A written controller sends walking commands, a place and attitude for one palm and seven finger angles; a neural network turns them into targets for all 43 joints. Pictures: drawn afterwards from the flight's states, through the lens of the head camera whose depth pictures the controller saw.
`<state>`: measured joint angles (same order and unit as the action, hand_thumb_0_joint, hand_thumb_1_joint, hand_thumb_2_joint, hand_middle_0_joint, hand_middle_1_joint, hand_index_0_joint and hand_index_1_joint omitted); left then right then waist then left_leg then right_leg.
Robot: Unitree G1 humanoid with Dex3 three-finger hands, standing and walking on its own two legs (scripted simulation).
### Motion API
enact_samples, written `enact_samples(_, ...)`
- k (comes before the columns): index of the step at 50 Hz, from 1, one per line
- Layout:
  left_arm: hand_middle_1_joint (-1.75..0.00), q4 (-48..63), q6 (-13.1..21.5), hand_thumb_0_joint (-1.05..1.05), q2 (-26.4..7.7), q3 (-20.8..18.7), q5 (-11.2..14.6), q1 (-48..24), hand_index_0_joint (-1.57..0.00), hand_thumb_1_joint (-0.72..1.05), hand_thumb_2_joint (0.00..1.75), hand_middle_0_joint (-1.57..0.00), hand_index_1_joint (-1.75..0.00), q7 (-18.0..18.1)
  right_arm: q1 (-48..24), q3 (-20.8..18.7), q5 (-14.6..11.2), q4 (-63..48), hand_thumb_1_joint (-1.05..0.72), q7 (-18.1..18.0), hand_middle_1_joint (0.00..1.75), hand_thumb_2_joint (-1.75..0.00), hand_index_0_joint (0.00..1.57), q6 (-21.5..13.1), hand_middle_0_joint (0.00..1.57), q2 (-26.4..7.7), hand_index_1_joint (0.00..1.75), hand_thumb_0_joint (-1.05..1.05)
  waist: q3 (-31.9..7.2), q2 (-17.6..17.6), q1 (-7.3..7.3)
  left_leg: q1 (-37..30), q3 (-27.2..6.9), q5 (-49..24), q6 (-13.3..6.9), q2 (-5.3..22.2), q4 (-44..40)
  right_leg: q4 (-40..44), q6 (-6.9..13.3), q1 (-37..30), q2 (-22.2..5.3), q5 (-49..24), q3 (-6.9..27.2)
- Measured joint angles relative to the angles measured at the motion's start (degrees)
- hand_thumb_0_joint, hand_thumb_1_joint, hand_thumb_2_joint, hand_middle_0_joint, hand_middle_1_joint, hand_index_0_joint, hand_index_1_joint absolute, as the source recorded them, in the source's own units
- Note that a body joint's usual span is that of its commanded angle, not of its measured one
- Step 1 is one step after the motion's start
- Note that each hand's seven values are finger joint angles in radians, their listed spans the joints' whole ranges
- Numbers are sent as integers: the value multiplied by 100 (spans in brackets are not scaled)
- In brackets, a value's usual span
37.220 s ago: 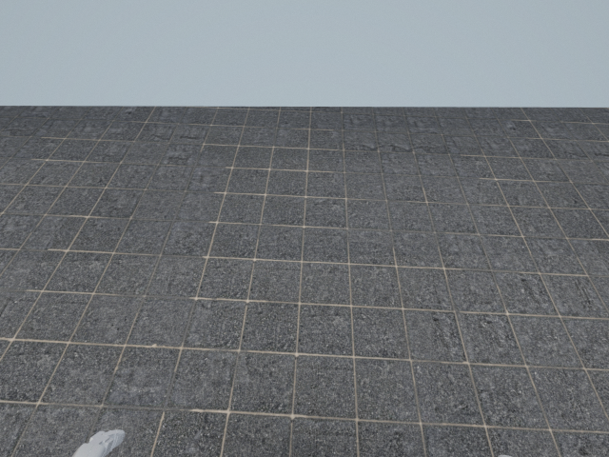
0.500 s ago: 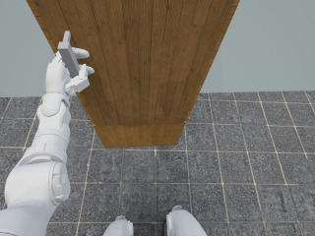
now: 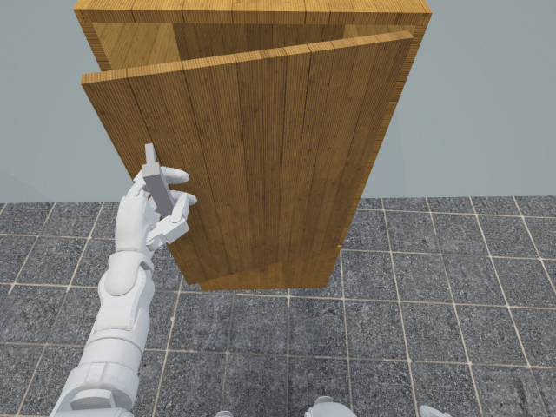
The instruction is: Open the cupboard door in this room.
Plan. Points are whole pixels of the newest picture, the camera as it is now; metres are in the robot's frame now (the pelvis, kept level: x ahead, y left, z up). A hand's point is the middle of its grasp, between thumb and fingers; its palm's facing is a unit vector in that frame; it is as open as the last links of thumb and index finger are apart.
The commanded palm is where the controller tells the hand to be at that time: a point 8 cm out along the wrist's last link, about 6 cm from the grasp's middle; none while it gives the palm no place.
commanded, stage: pull the door open along its arc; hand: left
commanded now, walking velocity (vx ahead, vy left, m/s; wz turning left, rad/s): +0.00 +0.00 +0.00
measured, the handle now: (163, 190) +0.43 +0.17 +0.06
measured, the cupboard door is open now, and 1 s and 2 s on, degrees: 14 41 45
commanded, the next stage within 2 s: open thumb and fingers to let go in 0.58 s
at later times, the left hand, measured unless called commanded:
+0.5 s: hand (241, 295) +0.27 +0.05 +0.05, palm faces +0.36 -0.93 -0.01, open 5.7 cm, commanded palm +0.20 +0.07 +0.05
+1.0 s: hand (244, 320) +0.24 +0.04 +0.06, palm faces +0.43 -0.90 -0.01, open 8.3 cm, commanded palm +0.20 +0.08 +0.05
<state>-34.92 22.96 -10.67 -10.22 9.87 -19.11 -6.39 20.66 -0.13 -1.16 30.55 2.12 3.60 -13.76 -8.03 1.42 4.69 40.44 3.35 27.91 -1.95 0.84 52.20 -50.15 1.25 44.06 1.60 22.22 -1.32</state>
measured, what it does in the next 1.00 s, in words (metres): shifts its weight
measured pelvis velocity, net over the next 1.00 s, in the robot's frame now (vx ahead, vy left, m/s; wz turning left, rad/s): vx -0.01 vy -0.06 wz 0.11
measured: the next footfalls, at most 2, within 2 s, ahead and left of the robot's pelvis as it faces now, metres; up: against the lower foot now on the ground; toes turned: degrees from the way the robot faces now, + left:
none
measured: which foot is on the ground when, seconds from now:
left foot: down 0.00-1.00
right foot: down 0.00-1.00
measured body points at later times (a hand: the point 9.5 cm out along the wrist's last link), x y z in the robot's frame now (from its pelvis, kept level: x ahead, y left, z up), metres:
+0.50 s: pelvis -0.01 -0.03 +0.00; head +0.03 -0.05 +0.45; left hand +0.25 +0.10 +0.06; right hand +0.19 -0.22 -0.09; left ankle -0.03 +0.09 -0.69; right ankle +0.02 -0.11 -0.69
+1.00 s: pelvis -0.01 -0.06 -0.01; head +0.02 -0.09 +0.44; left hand +0.21 +0.09 +0.06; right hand +0.19 -0.26 -0.10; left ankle -0.03 +0.09 -0.69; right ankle +0.02 -0.11 -0.69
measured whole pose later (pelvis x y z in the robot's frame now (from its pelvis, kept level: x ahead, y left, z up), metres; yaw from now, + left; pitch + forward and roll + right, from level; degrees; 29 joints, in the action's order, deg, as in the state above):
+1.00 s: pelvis -0.01 -0.06 -0.01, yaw +6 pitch +10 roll +2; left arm 0.0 15.0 4.3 13.7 -3.6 15.9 29.2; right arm 11.6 0.1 3.4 30.2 0.9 -2.2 -11.4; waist -7.4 2.1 0.5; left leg 36.3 -3.0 26.6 2.1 -0.1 52.9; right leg -54.0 6.1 39.3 0.4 25.1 -7.4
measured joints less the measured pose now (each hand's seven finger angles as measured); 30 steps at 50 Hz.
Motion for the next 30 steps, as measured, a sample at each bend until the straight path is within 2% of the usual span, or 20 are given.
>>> enact_samples(5, -135, 934, -60, 4, 717, 495, -176, 744, -39, 72, 76, -38, -135, 1119, -312, -32, 113, -85, -91, 50, 30, -90, 19, -160, 20, 53, 30, 1, 21, -9, -183, -118, -42, -16, 23, -47, -14, -37, 12, -118, -50, 35, -39)
enact_samples(11, -135, 1575, -168, 3, 1328, 1181, -849, 1240, -39, 73, 79, -37, -135, 2580, -722, -14, 319, -119, -91, 134, 30, -90, 19, -248, 20, 170, 30, 1, 48, -36, -358, -83, -165, 5, 70, -112, 145, -259, 66, -106, -129, 148, -160)
enact_samples(16, -135, 1966, -445, 2, 1632, 1707, -1246, 1681, -39, 74, 82, -35, -135, 3421, -906, 7, 406, -122, -91, 148, 30, -90, 19, -255, 20, 285, 30, 1, 30, 10, -455, -153, -256, 14, 127, -125, 190, -331, 128, -195, -148, 207, -251)
enact_samples(19, -135, 2249, -645, 2, 1745, 2001, -1355, 2042, -39, 74, 82, -34, -135, 3702, -929, 34, 436, -117, -91, 122, 30, -90, 20, -255, 20, 353, 30, 1, 17, 29, -479, -270, -298, 6, 164, -123, 149, -316, 166, -313, -146, 229, -291)
enact_samples(22, -135, 2531, -766, 2, 1638, 2309, -1421, 2423, -39, 73, 80, -34, -135, 3790, -926, 78, 451, -119, -91, 86, 30, -90, 20, -280, 20, 420, 30, 1, 16, 22, -452, -401, -343, -7, 211, -109, 92, -286, 214, -443, -133, 246, -335)
enact_samples(30, -135, 3515, -1069, 2, 1290, 2886, -1406, 3584, -38, 71, 75, -38, -135, 3476, -885, 142, 412, -199, -91, 68, 30, -90, 20, -394, 20, 450, 30, 1, -7, 55, -289, -699, -441, -5, 347, -31, -17, -214, 344, -738, -55, 293, -432)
